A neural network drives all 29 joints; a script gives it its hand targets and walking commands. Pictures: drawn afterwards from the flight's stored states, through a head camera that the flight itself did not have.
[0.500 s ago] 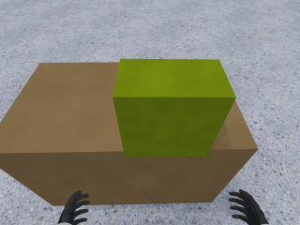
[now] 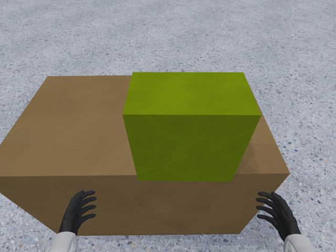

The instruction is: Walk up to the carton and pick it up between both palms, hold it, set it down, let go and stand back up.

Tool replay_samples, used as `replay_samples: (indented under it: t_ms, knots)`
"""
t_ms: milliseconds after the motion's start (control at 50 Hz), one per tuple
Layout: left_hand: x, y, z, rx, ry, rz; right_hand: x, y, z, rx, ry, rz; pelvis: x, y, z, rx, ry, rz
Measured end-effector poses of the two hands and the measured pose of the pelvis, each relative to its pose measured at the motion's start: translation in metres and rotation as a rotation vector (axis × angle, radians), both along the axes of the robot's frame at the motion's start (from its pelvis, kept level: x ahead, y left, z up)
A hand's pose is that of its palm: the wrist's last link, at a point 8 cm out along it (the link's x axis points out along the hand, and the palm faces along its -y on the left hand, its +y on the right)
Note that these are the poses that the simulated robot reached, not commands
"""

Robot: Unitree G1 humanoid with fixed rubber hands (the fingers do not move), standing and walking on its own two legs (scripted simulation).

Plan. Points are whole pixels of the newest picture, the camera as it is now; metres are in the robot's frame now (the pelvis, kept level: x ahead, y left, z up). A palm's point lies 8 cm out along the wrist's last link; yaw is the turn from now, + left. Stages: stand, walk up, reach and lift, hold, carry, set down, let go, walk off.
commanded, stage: reach and lift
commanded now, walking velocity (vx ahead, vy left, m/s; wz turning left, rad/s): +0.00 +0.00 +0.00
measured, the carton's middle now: (185, 131) +0.43 -0.01 +0.03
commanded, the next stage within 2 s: none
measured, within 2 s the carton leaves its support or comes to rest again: neither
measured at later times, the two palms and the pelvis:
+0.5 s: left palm (74, 190) +0.25 +0.25 +0.02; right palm (291, 193) +0.26 -0.26 +0.01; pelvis -0.01 +0.00 +0.00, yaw +0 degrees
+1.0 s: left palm (73, 152) +0.30 +0.25 +0.09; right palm (297, 158) +0.32 -0.26 +0.08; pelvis -0.01 +0.00 +0.00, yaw -1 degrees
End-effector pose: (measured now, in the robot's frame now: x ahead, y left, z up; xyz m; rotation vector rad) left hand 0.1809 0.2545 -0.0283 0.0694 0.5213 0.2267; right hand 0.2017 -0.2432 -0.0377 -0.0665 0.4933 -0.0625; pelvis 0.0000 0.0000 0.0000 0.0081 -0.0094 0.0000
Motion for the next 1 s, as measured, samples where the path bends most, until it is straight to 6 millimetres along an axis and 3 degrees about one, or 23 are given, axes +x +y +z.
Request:
replay_samples:
  t_ms: [460,1000]
  knots:
    - [0.06,-0.003,0.047,-0.014,-0.255,-0.034,0.057,-0.012,0.043,0.047,-0.231,-0.016,-0.007,-0.004,-0.002,-0.002,0.01,0.003]
    - [0.124,-0.004,0.12,-0.015,-0.256,-0.077,0.116,-0.017,0.115,0.061,-0.254,0.004,-0.011,0.0,0.003,-0.005,0.05,-0.014]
